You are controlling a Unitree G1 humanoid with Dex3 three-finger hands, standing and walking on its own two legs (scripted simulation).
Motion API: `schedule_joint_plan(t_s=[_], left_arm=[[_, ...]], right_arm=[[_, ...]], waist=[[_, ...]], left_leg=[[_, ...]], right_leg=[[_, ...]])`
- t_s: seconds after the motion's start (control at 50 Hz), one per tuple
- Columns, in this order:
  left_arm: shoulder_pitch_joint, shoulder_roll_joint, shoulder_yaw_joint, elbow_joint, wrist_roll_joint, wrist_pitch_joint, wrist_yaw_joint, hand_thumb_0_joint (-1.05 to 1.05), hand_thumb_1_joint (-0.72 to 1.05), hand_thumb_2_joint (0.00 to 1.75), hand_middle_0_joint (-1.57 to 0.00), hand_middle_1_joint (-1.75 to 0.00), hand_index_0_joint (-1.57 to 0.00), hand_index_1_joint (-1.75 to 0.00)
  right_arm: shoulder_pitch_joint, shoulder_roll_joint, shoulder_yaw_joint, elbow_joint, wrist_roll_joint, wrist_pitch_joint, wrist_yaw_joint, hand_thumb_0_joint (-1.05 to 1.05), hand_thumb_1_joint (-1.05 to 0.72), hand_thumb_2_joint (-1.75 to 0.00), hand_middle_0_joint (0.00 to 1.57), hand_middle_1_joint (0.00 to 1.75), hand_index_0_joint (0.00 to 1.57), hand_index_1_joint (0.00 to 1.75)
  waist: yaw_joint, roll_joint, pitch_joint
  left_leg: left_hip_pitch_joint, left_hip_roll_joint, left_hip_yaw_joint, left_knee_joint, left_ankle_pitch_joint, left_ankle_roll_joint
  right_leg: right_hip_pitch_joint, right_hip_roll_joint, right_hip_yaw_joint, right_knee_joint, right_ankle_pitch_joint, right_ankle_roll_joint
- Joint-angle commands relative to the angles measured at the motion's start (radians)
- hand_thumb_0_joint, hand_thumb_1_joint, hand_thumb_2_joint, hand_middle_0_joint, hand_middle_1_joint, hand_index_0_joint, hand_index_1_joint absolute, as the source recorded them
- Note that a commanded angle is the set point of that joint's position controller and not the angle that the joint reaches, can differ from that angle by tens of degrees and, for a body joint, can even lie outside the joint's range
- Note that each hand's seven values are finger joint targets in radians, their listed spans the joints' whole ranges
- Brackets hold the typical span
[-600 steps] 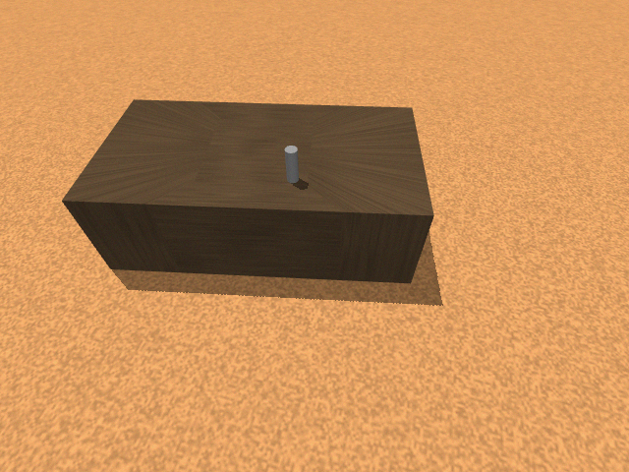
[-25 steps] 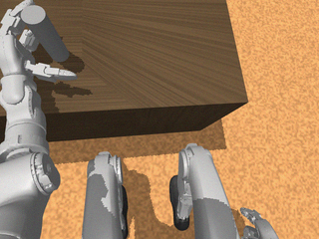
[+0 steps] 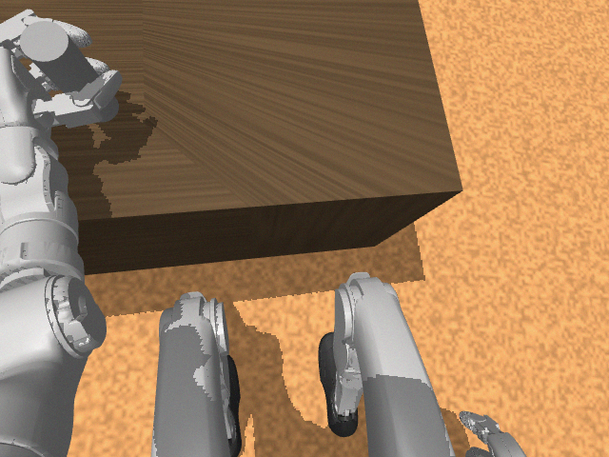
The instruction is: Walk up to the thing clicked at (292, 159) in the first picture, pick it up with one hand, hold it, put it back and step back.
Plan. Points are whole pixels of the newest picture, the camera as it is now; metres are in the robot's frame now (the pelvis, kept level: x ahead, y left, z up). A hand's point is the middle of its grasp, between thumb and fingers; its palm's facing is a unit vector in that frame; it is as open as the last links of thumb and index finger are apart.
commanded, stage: settle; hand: left
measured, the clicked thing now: (77, 79) +0.55 +0.23 +0.02
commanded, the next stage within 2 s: lift in 1.40 s
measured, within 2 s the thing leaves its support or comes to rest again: leaves its support in 0.48 s
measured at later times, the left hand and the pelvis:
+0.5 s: hand (72, 82) +0.54 +0.23 +0.03, palm faces +0.17 -0.98 -0.05, open 6.5 cm; pelvis +0.00 +0.00 +0.01, yaw +0 degrees
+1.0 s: hand (28, 26) +0.55 +0.24 +0.09, palm faces +0.17 -0.98 -0.03, open 6.5 cm; pelvis +0.02 +0.00 +0.07, yaw +0 degrees
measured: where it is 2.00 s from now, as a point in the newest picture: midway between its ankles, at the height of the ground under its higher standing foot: (283, 412)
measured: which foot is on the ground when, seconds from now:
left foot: down 0.00-1.00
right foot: down 0.00-1.00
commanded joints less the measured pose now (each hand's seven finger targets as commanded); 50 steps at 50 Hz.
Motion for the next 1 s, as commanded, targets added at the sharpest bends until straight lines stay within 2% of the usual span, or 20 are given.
schedule_joint_plan(t_s=[0.0, 0.06, 0.08, 0.22, 0.32, 0.34, 0.38, 0.42, 0.44, 0.5, 0.58, 0.62, 0.68, 0.74, 0.78, 0.82, 0.86, 0.92, 0.96, 0.98], left_arm=[[-0.302, 0.209, 0.016, -0.14, -0.008, -0.052, -0.008, 0.0, 0.49, 1.14, -1.42, -1.34, -1.43, -1.33], [-0.288, 0.204, 0.017, -0.122, -0.002, -0.056, -0.011, 0.0, 0.51, 1.24, -1.49, -1.45, -1.51, -1.43], [-0.271, 0.216, 0.023, -0.112, 0.002, -0.053, -0.009, 0.0, 0.59, 1.32, -1.43, -1.49, -1.45, -1.48], [-0.295, 0.232, 0.024, -0.201, 0.017, -0.031, 0.003, 0.0, 0.59, 1.45, -1.52, -1.62, -1.55, -1.6], [-0.362, 0.243, 0.02, -0.326, -0.004, -0.018, 0.01, 0.0, 0.5, 1.48, -1.57, -1.69, -1.57, -1.68], [-0.364, 0.266, 0.037, -0.345, -0.008, -0.015, 0.016, 0.0, 0.51, 1.5, -1.57, -1.69, -1.57, -1.68], [-0.428, 0.252, 0.006, -0.419, -0.01, -0.015, 0.02, 0.0, 0.5, 1.5, -1.57, -1.7, -1.57, -1.69], [-0.418, 0.287, 0.031, -0.418, -0.015, -0.005, 0.033, 0.0, 0.48, 1.51, -1.57, -1.7, -1.57, -1.69], [-0.441, 0.266, 0.009, -0.444, -0.02, -0.006, 0.034, 0.0, 0.49, 1.51, -1.56, -1.69, -1.57, -1.69], [-0.394, 0.252, -0.01, -0.385, -0.024, 0.01, 0.035, 0.0, 0.45, 1.5, -1.54, -1.68, -1.56, -1.68], [-0.433, 0.273, -0.009, -0.441, -0.032, 0.007, 0.04, 0.0, 0.46, 1.48, -1.52, -1.65, -1.54, -1.65], [-0.344, 0.188, -0.041, -0.292, -0.036, 0.025, 0.032, 0.0, 0.46, 1.48, -1.51, -1.65, -1.53, -1.64], [-0.375, 0.27, 0.003, -0.352, -0.033, 0.008, 0.036, 0.0, 0.44, 1.46, -1.49, -1.63, -1.51, -1.62], [-0.405, 0.219, -0.031, -0.341, -0.036, -0.001, 0.023, 0.0, 0.5, 1.47, -1.49, -1.63, -1.52, -1.62], [-0.31, 0.186, -0.034, -0.208, -0.033, 0.007, 0.016, 0.0, 0.48, 1.48, -1.48, -1.63, -1.51, -1.62], [-0.357, 0.27, 0.013, -0.286, -0.036, -0.012, 0.02, 0.0, 0.47, 1.47, -1.49, -1.63, -1.52, -1.62], [-0.429, 0.255, -0.01, -0.356, -0.035, -0.024, 0.01, 0.0, 0.49, 1.46, -1.49, -1.62, -1.53, -1.61], [-0.353, 0.217, -0.023, -0.239, -0.032, -0.006, 0.007, 0.0, 0.47, 1.46, -1.47, -1.61, -1.5, -1.6], [-0.355, 0.27, 0.018, -0.287, -0.037, -0.014, 0.012, 0.0, 0.47, 1.45, -1.47, -1.6, -1.49, -1.59], [-0.389, 0.245, -0.014, -0.301, -0.036, -0.016, 0.007, 0.0, 0.48, 1.46, -1.46, -1.6, -1.5, -1.59]], right_arm=[[0.195, -0.205, -0.07, -0.033, -0.001, -0.004, -0.008, 0.0, -0.9, -0.89, 0.2, 0.3, 0.2, 0.3], [0.192, -0.201, -0.067, -0.041, -0.001, -0.001, -0.005, 0.0, -0.9, -0.89, 0.2, 0.3, 0.2, 0.3], [0.185, -0.202, -0.07, -0.043, 0.001, -0.001, -0.005, 0.0, -0.88, -0.89, 0.2, 0.3, 0.2, 0.3], [0.192, -0.208, -0.079, -0.06, 0.006, 0.012, -0.006, 0.0, -0.88, -0.9, 0.2, 0.3, 0.2, 0.3], [0.196, -0.199, -0.08, -0.071, 0.012, 0.013, -0.014, 0.0, -0.88, -0.9, 0.2, 0.3, 0.2, 0.3], [0.196, -0.204, -0.083, -0.068, 0.014, 0.012, -0.017, 0.0, -0.88, -0.9, 0.2, 0.3, 0.2, 0.3], [0.206, -0.197, -0.081, -0.064, 0.014, 0.01, -0.019, 0.0, -0.89, -0.9, 0.2, 0.3, 0.2, 0.3], [0.207, -0.195, -0.085, -0.057, 0.018, 0.009, -0.025, 0.0, -0.89, -0.9, 0.2, 0.3, 0.2, 0.3], [0.206, -0.187, -0.082, -0.054, 0.018, 0.008, -0.026, 0.0, -0.88, -0.9, 0.2, 0.3, 0.2, 0.3], [0.186, -0.191, -0.079, -0.051, 0.023, 0.004, -0.034, 0.0, -0.89, -0.9, 0.2, 0.3, 0.2, 0.3], [0.195, -0.182, -0.081, -0.037, 0.026, 0.002, -0.042, 0.0, -0.88, -0.9, 0.2, 0.3, 0.2, 0.3], [0.191, -0.178, -0.072, -0.03, 0.027, -0.002, -0.04, 0.0, -0.89, -0.9, 0.2, 0.3, 0.2, 0.3], [0.195, -0.185, -0.075, -0.038, 0.028, -0.003, -0.041, 0.0, -0.88, -0.9, 0.2, 0.3, 0.2, 0.3], [0.198, -0.181, -0.072, -0.026, 0.025, -0.003, -0.035, 0.0, -0.88, -0.89, 0.2, 0.3, 0.2, 0.3], [0.195, -0.187, -0.07, -0.029, 0.026, -0.004, -0.033, 0.0, -0.88, -0.89, 0.2, 0.3, 0.2, 0.3], [0.197, -0.187, -0.072, -0.037, 0.026, -0.002, -0.032, 0.0, -0.88, -0.89, 0.2, 0.3, 0.2, 0.3], [0.214, -0.182, -0.072, -0.028, 0.023, 0.001, -0.028, 0.0, -0.88, -0.89, 0.2, 0.3, 0.2, 0.3], [0.208, -0.188, -0.075, -0.035, 0.025, -0.002, -0.027, 0.0, -0.88, -0.89, 0.2, 0.3, 0.2, 0.3], [0.208, -0.188, -0.078, -0.043, 0.024, 0.003, -0.029, 0.0, -0.88, -0.89, 0.2, 0.3, 0.2, 0.3], [0.211, -0.185, -0.073, -0.04, 0.023, 0.003, -0.027, 0.0, -0.88, -0.89, 0.2, 0.3, 0.2, 0.3]], waist=[[-0.005, 0.142, -0.653], [-0.006, 0.132, -0.632], [-0.003, 0.121, -0.618], [0.008, 0.163, -0.68], [0.005, 0.171, -0.751], [0.02, 0.169, -0.767], [0.004, 0.226, -0.783], [0.012, 0.187, -0.781], [0.006, 0.207, -0.776], [0.007, 0.197, -0.739], [0.014, 0.207, -0.747], [-0.007, 0.161, -0.67], [0.018, 0.18, -0.702], [0.008, 0.214, -0.684], [-0.003, 0.178, -0.624], [0.02, 0.185, -0.672], [0.018, 0.225, -0.728], [0.004, 0.185, -0.68], [0.028, 0.176, -0.737], [0.018, 0.207, -0.737]], left_leg=[[0.412, -0.017, 0.009, -0.225, 0.226, 0.023], [0.38, -0.019, 0.004, -0.232, 0.19, 0.022], [0.363, -0.02, 0.009, -0.234, 0.166, 0.025], [0.435, -0.013, 0.003, -0.249, 0.204, 0.019], [0.455, -0.014, 0.01, -0.252, 0.231, 0.023], [0.482, -0.014, 0.007, -0.256, 0.24, 0.025], [0.534, -0.011, 0.001, -0.275, 0.267, 0.018], [0.523, -0.01, 0.004, -0.286, 0.227, 0.025], [0.532, -0.01, 0.004, -0.301, 0.212, 0.023], [0.555, -0.009, -0.006, -0.332, 0.172, 0.024], [0.607, -0.01, -0.008, -0.375, 0.178, 0.022], [0.598, -0.009, -0.015, -0.384, 0.212, 0.024], [0.627, -0.009, -0.01, -0.388, 0.27, 0.025], [0.708, -0.003, -0.032, -0.413, 0.313, 0.014], [0.685, -0.002, -0.04, -0.415, 0.329, 0.014], [0.673, -0.007, -0.023, -0.419, 0.31, 0.021], [0.745, -0.006, -0.029, -0.435, 0.35, 0.014], [0.715, -0.006, -0.029, -0.442, 0.333, 0.018], [0.712, -0.01, -0.013, -0.44, 0.329, 0.025], [0.74, -0.01, -0.019, -0.45, 0.346, 0.019]], right_leg=[[0.38, 0.028, 0.006, -0.212, 0.22, -0.03], [0.382, 0.026, 0.002, -0.209, 0.195, -0.03], [0.386, 0.028, 0.005, -0.216, 0.174, -0.028], [0.395, 0.026, 0.003, -0.215, 0.204, -0.031], [0.469, 0.027, 0.014, -0.238, 0.237, -0.027], [0.464, 0.025, 0.017, -0.245, 0.239, -0.028], [0.462, 0.024, 0.016, -0.248, 0.254, -0.033], [0.485, 0.029, 0.024, -0.284, 0.224, -0.027], [0.487, 0.027, 0.026, -0.292, 0.21, -0.029], [0.468, 0.026, 0.03, -0.325, 0.174, -0.031], [0.513, 0.028, 0.037, -0.369, 0.178, -0.031], [0.504, 0.03, 0.026, -0.381, 0.205, -0.03], [0.527, 0.03, 0.028, -0.387, 0.248, -0.032], [0.477, 0.03, 0.018, -0.382, 0.262, -0.04], [0.466, 0.028, 0.01, -0.383, 0.271, -0.039], [0.525, 0.029, 0.022, -0.399, 0.271, -0.035], [0.532, 0.029, 0.021, -0.399, 0.29, -0.041], [0.541, 0.03, 0.019, -0.413, 0.287, -0.037], [0.596, 0.031, 0.03, -0.434, 0.293, -0.032], [0.581, 0.03, 0.028, -0.427, 0.297, -0.037]])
